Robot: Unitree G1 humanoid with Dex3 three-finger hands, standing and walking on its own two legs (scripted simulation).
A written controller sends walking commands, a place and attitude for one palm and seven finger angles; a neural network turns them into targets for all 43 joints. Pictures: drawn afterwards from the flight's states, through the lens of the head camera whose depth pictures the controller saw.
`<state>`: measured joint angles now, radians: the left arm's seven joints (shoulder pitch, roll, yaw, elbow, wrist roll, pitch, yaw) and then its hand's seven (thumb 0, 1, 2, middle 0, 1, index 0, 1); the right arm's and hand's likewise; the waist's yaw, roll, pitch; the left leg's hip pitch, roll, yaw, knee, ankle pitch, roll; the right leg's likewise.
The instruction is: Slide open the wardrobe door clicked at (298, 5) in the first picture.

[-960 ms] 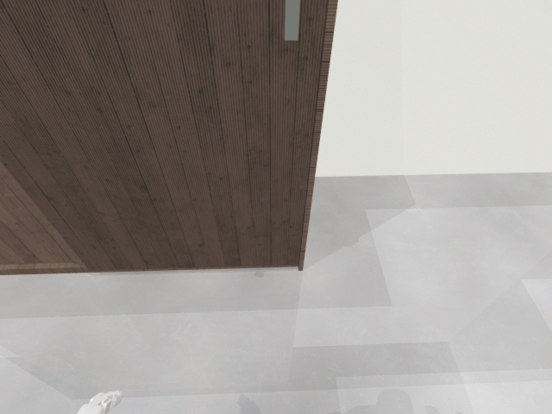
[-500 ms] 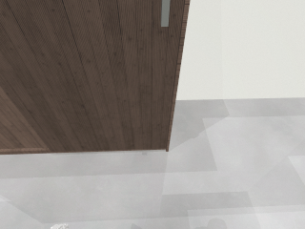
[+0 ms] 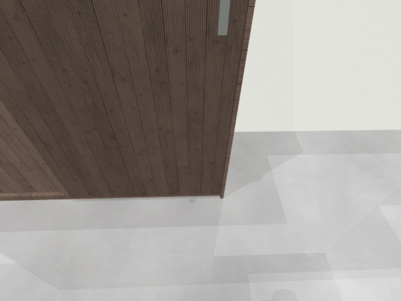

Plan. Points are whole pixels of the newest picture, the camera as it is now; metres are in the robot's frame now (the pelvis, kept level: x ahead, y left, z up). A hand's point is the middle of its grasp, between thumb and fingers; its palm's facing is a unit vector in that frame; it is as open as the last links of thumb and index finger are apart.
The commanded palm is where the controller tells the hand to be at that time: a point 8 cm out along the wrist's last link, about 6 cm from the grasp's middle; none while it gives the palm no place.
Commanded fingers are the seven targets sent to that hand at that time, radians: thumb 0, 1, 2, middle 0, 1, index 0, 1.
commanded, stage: stand and wait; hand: right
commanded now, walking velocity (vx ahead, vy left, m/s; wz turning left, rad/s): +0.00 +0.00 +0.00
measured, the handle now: (223, 1) +0.77 -0.01 +0.27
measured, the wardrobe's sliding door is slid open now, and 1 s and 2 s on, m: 0.00 0.00 0.00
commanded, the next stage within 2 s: look at it before walking up in 0.12 s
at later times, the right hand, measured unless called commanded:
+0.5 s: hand out of the picture +0.08 -0.24 -0.16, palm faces -0.02 +0.95 -0.31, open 7.4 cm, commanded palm none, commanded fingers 0.00 -0.90 -0.90 0.20 0.30 0.20 0.30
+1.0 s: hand out of the picture +0.06 -0.22 -0.17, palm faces -0.03 +0.97 -0.26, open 7.4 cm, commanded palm none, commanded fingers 0.00 -0.90 -0.90 0.20 0.30 0.20 0.30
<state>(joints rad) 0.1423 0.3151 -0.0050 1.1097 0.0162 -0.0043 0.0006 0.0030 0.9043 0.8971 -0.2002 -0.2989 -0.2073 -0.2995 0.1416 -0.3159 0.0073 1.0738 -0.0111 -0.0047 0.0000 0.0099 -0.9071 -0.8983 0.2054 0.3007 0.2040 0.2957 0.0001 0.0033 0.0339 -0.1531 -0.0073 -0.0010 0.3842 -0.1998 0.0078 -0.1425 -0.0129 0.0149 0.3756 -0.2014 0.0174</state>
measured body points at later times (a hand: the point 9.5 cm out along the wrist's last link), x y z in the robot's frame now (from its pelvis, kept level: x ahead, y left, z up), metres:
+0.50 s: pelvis +0.01 +0.00 +0.00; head +0.01 -0.01 +0.45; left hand +0.08 +0.28 -0.14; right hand +0.08 -0.29 -0.14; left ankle +0.01 +0.11 -0.75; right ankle +0.00 -0.13 -0.75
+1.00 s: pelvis +0.03 +0.00 -0.01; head +0.03 +0.00 +0.44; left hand +0.07 +0.27 -0.15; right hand +0.06 -0.27 -0.15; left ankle +0.01 +0.11 -0.74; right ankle +0.00 -0.13 -0.75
